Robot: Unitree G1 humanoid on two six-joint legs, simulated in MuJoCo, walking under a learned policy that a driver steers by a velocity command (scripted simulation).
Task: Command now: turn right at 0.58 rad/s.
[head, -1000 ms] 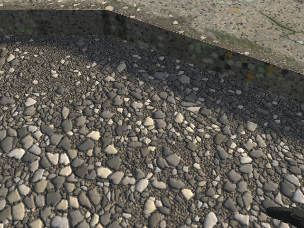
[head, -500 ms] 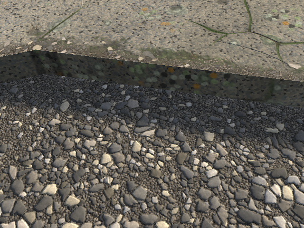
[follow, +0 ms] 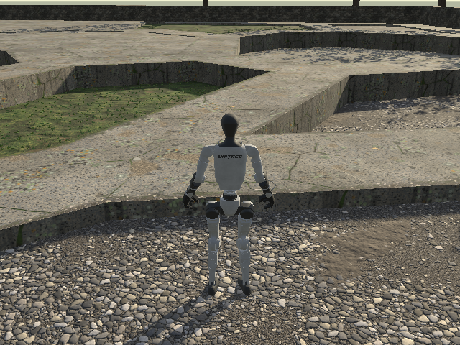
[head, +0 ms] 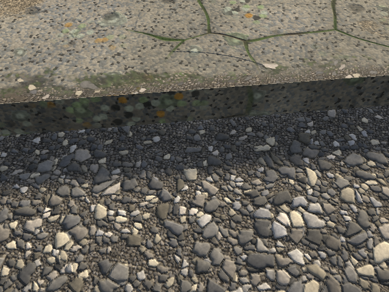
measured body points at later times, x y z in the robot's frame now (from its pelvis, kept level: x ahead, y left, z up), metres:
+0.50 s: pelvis -0.01 -0.03 +0.00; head +0.02 -0.06 +0.45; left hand +0.21 +0.19 -0.09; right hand +0.04 -0.34 -0.13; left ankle +0.00 +0.12 -0.70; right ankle -0.03 -0.14 -0.74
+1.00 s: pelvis +0.00 -0.03 +0.00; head +0.01 -0.03 +0.45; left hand +0.17 +0.20 -0.12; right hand +0.02 -0.31 -0.13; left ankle +0.01 +0.10 -0.73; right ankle -0.03 -0.14 -0.73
